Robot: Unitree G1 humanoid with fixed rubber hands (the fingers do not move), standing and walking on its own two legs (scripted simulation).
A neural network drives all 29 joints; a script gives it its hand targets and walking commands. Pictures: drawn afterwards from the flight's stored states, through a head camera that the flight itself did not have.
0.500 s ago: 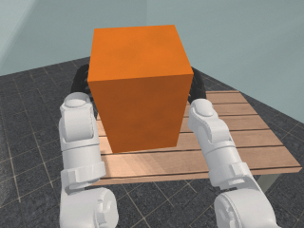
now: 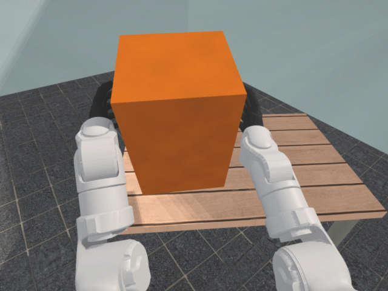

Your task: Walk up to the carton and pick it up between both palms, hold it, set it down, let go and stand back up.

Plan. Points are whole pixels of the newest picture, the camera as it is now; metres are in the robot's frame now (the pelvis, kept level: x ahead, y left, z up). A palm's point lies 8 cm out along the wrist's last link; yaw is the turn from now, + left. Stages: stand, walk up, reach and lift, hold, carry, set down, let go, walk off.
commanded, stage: hold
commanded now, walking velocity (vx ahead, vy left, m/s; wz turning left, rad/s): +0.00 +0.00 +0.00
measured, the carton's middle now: (178, 121) +0.42 +0.02 +0.19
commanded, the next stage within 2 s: set down in 0.84 s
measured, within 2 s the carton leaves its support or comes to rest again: neither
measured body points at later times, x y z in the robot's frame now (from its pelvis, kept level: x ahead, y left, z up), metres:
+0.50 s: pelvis +0.01 +0.01 +0.00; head -0.05 +0.03 +0.44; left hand +0.38 +0.16 +0.23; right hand +0.38 -0.12 +0.22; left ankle +0.02 +0.13 -0.75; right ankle +0.06 -0.09 -0.75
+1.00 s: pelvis +0.00 +0.00 +0.00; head -0.05 +0.02 +0.44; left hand +0.38 +0.15 +0.24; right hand +0.38 -0.13 +0.22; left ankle +0.02 +0.12 -0.75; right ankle +0.06 -0.09 -0.75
